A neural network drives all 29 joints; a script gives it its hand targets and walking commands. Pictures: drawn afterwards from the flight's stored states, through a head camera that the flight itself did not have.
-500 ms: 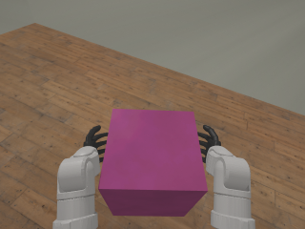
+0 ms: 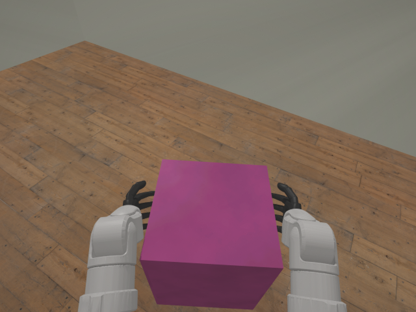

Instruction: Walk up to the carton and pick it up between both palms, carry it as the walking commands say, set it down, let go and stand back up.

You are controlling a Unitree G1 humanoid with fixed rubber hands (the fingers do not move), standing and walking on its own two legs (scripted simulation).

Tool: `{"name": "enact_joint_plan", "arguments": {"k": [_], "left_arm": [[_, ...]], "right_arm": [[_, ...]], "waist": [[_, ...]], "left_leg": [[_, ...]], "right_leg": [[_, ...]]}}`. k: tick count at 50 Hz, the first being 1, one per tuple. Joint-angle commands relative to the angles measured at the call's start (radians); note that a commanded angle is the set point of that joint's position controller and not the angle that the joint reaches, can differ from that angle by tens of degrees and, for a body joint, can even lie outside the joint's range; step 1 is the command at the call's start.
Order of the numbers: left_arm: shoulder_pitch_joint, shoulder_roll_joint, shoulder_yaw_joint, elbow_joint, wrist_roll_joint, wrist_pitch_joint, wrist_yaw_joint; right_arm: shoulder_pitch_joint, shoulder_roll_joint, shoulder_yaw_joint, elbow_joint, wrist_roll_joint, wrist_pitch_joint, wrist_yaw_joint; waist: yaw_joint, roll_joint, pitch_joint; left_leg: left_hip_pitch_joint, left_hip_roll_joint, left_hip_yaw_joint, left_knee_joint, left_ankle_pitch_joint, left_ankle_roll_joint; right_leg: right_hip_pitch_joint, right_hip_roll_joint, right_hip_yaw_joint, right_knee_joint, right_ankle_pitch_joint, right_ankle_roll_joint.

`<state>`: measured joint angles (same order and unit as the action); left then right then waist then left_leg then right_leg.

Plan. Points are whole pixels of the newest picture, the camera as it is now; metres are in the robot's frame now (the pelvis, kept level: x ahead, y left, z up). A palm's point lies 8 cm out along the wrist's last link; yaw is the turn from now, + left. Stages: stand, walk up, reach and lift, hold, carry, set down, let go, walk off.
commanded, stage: carry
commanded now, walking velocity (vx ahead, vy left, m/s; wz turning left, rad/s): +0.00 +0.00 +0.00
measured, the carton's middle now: (209, 237) +0.28 +0.00 -0.01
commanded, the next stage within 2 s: none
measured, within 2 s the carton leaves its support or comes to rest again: neither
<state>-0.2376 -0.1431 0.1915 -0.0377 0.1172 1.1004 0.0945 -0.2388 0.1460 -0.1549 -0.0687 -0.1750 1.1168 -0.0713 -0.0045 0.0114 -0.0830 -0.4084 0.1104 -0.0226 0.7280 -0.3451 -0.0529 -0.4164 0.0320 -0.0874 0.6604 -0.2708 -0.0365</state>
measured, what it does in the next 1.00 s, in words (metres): stands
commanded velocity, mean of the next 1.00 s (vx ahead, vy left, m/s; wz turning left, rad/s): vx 0.00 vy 0.00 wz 0.00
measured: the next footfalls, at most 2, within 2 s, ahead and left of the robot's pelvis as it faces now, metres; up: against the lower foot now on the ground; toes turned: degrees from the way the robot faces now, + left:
none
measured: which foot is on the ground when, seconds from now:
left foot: down 0.00-1.00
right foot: down 0.00-1.00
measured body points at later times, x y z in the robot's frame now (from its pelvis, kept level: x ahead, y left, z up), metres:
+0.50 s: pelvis -0.01 +0.00 +0.00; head -0.03 +0.01 +0.45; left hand +0.29 +0.16 +0.04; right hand +0.29 -0.15 +0.05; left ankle +0.02 +0.16 -0.72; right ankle +0.05 -0.10 -0.72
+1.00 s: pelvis -0.01 +0.00 +0.00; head -0.02 +0.01 +0.45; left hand +0.29 +0.16 +0.03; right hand +0.29 -0.15 +0.04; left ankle +0.02 +0.16 -0.72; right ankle +0.05 -0.10 -0.72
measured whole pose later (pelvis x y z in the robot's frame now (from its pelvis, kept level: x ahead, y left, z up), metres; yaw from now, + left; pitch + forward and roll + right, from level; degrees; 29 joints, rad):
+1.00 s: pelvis -0.01 +0.00 +0.00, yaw +0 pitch +1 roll -2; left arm -0.24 -0.12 0.19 0.10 0.13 0.86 0.08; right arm -0.24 0.15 -0.16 0.09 -0.19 0.85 -0.06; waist 0.00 0.01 -0.05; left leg -0.41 0.11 -0.02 0.72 -0.33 -0.05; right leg -0.42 0.03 -0.08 0.65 -0.25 -0.04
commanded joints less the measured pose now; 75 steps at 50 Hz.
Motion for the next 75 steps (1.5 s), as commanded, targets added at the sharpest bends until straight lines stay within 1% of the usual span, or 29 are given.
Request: {"name": "enact_joint_plan", "arguments": {"k": [1, 2, 4, 10, 11, 12, 13, 14, 22, 23, 24, 26, 28, 32, 34, 36, 39, 40, 42, 43, 45, 48, 49, 50, 54, 59, 70, 72, 75], "left_arm": [[-0.662, -0.836, -0.645, -0.101, -0.281, -0.087, -0.22], [-0.667, -0.809, -0.612, -0.04, -0.256, -0.108, -0.219], [-0.648, -0.807, -0.64, -0.083, -0.276, -0.112, -0.219], [-0.648, -0.785, -0.594, 0.004, -0.23, -0.159, -0.213], [-0.705, -0.828, -0.677, -0.143, -0.305, -0.148, -0.213], [-0.645, -0.787, -0.587, 0.023, -0.227, -0.169, -0.214], [-0.703, -0.799, -0.63, -0.091, -0.264, -0.177, -0.21], [-0.648, -0.791, -0.6, -0.008, -0.233, -0.178, -0.211], [-0.668, -0.783, -0.616, -0.067, -0.238, -0.215, -0.198], [-0.619, -0.753, -0.538, 0.092, -0.166, -0.239, -0.198], [-0.65, -0.783, -0.627, -0.078, -0.242, -0.227, -0.193], [-0.605, -0.759, -0.545, 0.072, -0.177, -0.253, -0.2], [-0.618, -0.762, -0.572, 0.014, -0.192, -0.259, -0.195], [-0.648, -0.765, -0.574, -0.012, -0.202, -0.292, -0.192], [-0.637, -0.768, -0.604, -0.075, -0.218, -0.288, -0.189], [-0.596, -0.746, -0.573, -0.009, -0.186, -0.298, -0.187], [-0.587, -0.765, -0.611, -0.066, -0.216, -0.288, -0.186], [-0.609, -0.75, -0.564, -0.008, -0.184, -0.297, -0.189], [-0.606, -0.774, -0.618, -0.076, -0.222, -0.277, -0.186], [-0.566, -0.743, -0.539, 0.056, -0.153, -0.298, -0.188], [-0.614, -0.77, -0.603, -0.067, -0.219, -0.292, -0.189], [-0.582, -0.752, -0.568, 0.008, -0.18, -0.289, -0.186], [-0.611, -0.76, -0.597, -0.069, -0.203, -0.294, -0.184], [-0.582, -0.753, -0.566, 0.001, -0.183, -0.295, -0.186], [-0.613, -0.756, -0.604, -0.068, -0.216, -0.292, -0.184], [-0.57, -0.746, -0.559, 0.016, -0.174, -0.307, -0.185], [-0.592, -0.771, -0.623, -0.078, -0.234, -0.283, -0.188], [-0.57, -0.757, -0.583, -0.009, -0.196, -0.289, -0.187], [-0.576, -0.752, -0.572, -0.012, -0.193, -0.302, -0.186]], "right_arm": [[-0.548, 0.876, 0.547, 0.019, 0.337, -0.106, 0.23], [-0.528, 0.853, 0.512, 0.088, 0.299, -0.125, 0.229], [-0.54, 0.841, 0.553, 0.014, 0.322, -0.136, 0.225], [-0.52, 0.812, 0.505, 0.116, 0.276, -0.183, 0.226], [-0.597, 0.852, 0.587, -0.043, 0.349, -0.172, 0.222], [-0.54, 0.809, 0.496, 0.119, 0.268, -0.192, 0.219], [-0.562, 0.814, 0.525, 0.035, 0.294, -0.198, 0.217], [-0.573, 0.813, 0.516, 0.072, 0.286, -0.203, 0.218], [-0.545, 0.802, 0.511, 0.052, 0.284, -0.239, 0.211], [-0.492, 0.765, 0.427, 0.201, 0.207, -0.263, 0.21], [-0.544, 0.795, 0.53, 0.02, 0.292, -0.251, 0.206], [-0.531, 0.767, 0.459, 0.143, 0.228, -0.277, 0.205], [-0.516, 0.767, 0.475, 0.106, 0.242, -0.283, 0.205], [-0.504, 0.767, 0.468, 0.099, 0.232, -0.314, 0.197], [-0.505, 0.781, 0.498, 0.046, 0.258, -0.311, 0.193], [-0.468, 0.758, 0.469, 0.111, 0.226, -0.317, 0.191], [-0.501, 0.755, 0.521, 0.001, 0.264, -0.312, 0.19], [-0.465, 0.757, 0.464, 0.124, 0.219, -0.315, 0.191], [-0.495, 0.759, 0.513, 0.014, 0.261, -0.301, 0.19], [-0.444, 0.733, 0.438, 0.153, 0.196, -0.32, 0.193], [-0.507, 0.745, 0.501, 0.008, 0.247, -0.316, 0.185], [-0.467, 0.732, 0.462, 0.098, 0.214, -0.314, 0.187], [-0.509, 0.754, 0.499, 0.023, 0.247, -0.316, 0.186], [-0.461, 0.731, 0.464, 0.089, 0.218, -0.318, 0.187], [-0.48, 0.743, 0.499, 0.034, 0.245, -0.314, 0.183], [-0.452, 0.717, 0.455, 0.096, 0.206, -0.332, 0.184], [-0.508, 0.75, 0.539, -0.025, 0.271, -0.306, 0.178], [-0.475, 0.729, 0.485, 0.053, 0.229, -0.315, 0.179], [-0.474, 0.731, 0.484, 0.051, 0.227, -0.325, 0.178]], "waist": [[-0.001, 0.023, -0.375], [0.001, 0.022, -0.36], [0.002, 0.021, -0.331], [0.002, 0.045, -0.316], [0.002, 0.041, -0.315], [0.001, 0.034, -0.32], [0.002, 0.064, -0.304], [0.004, 0.048, -0.305], [0.007, 0.102, -0.309], [0.006, 0.083, -0.329], [0.004, 0.072, -0.313], [0.003, 0.053, -0.321], [0.004, 0.097, -0.337], [-0.003, 0.052, -0.352], [0.002, 0.101, -0.375], [0.002, 0.086, -0.382], [0.002, 0.091, -0.368], [0.0, 0.086, -0.352], [0.004, 0.107, -0.348], [0.006, 0.11, -0.352], [0.002, 0.088, -0.355], [0.004, 0.105, -0.358], [0.002, 0.085, -0.366], [0.005, 0.109, -0.356], [0.004, 0.096, -0.344], [0.005, 0.106, -0.365], [0.003, 0.08, -0.34], [0.006, 0.129, -0.353], [0.003, 0.093, -0.372]], "left_leg": [[0.127, 0.005, -0.006, -0.168, 0.14, 0.045], [0.116, 0.013, -0.023, -0.19, 0.121, 0.052], [0.093, 0.003, -0.014, -0.186, 0.07, 0.057], [0.075, 0.023, -0.038, -0.209, 0.118, 0.05], [0.074, 0.022, -0.036, -0.219, 0.088, 0.049], [0.068, 0.027, -0.043, -0.217, 0.098, 0.053], [0.06, 0.025, -0.044, -0.227, 0.094, 0.052], [0.06, 0.027, -0.038, -0.222, 0.092, 0.05], [0.05, 0.032, -0.047, -0.239, 0.083, 0.048], [0.064, 0.032, -0.048, -0.23, 0.112, 0.048], [0.065, 0.032, -0.051, -0.238, 0.106, 0.048], [0.084, 0.032, -0.048, -0.224, 0.128, 0.047], [0.085, 0.035, -0.05, -0.221, 0.15, 0.046], [0.113, 0.024, -0.031, -0.205, 0.176, 0.039], [0.116, 0.028, -0.04, -0.21, 0.2, 0.041], [0.111, 0.044, -0.061, -0.217, 0.236, 0.044], [0.12, 0.032, -0.048, -0.212, 0.207, 0.04], [0.113, 0.035, -0.048, -0.21, 0.188, 0.038], [0.103, 0.047, -0.063, -0.241, 0.177, 0.043], [0.093, 0.046, -0.074, -0.242, 0.19, 0.045], [0.103, 0.039, -0.057, -0.217, 0.223, 0.04], [0.094, 0.038, -0.06, -0.227, 0.195, 0.041], [0.108, 0.035, -0.056, -0.215, 0.2, 0.039], [0.108, 0.033, -0.051, -0.227, 0.191, 0.041], [0.084, 0.038, -0.059, -0.235, 0.162, 0.045], [0.111, 0.034, -0.056, -0.226, 0.222, 0.043], [0.1, 0.024, -0.052, -0.231, 0.127, 0.051], [0.1, 0.04, -0.061, -0.231, 0.198, 0.049], [0.121, 0.041, -0.059, -0.222, 0.222, 0.048]], "right_leg": [[0.151, -0.195, 0.182, -0.167, 0.158, -0.016], [0.141, -0.186, 0.167, -0.174, 0.102, -0.009], [0.129, -0.184, 0.171, -0.209, 0.033, -0.007], [0.137, -0.172, 0.157, -0.184, 0.082, -0.007], [0.135, -0.177, 0.157, -0.181, 0.078, -0.003], [0.142, -0.171, 0.153, -0.172, 0.049, -0.005], [0.132, -0.173, 0.156, -0.183, 0.054, -0.001], [0.131, -0.172, 0.155, -0.181, 0.054, -0.001], [0.142, -0.165, 0.151, -0.163, 0.052, -0.002], [0.153, -0.165, 0.146, -0.149, 0.067, -0.005], [0.145, -0.162, 0.146, -0.154, 0.074, 0.0], [0.135, -0.167, 0.151, -0.157, 0.078, -0.002], [0.148, -0.164, 0.149, -0.14, 0.123, -0.003], [0.148, -0.177, 0.154, -0.139, 0.163, -0.008], [0.167, -0.172, 0.147, -0.124, 0.169, -0.009], [0.186, -0.154, 0.126, -0.101, 0.198, -0.004], [0.167, -0.167, 0.145, -0.116, 0.187, -0.008], [0.157, -0.171, 0.145, -0.132, 0.163, -0.011], [0.157, -0.163, 0.135, -0.125, 0.134, -0.004], [0.171, -0.157, 0.131, -0.117, 0.124, -0.008], [0.161, -0.168, 0.142, -0.119, 0.182, -0.009], [0.179, -0.164, 0.137, -0.119, 0.163, -0.009], [0.169, -0.171, 0.145, -0.128, 0.154, -0.012], [0.163, -0.167, 0.139, -0.121, 0.155, -0.008], [0.167, -0.16, 0.133, -0.133, 0.116, -0.006], [0.177, -0.166, 0.134, -0.118, 0.179, -0.009], [0.148, -0.179, 0.152, -0.159, 0.083, -0.009], [0.169, -0.164, 0.135, -0.127, 0.155, -0.007], [0.173, -0.16, 0.134, -0.118, 0.183, -0.015]]}}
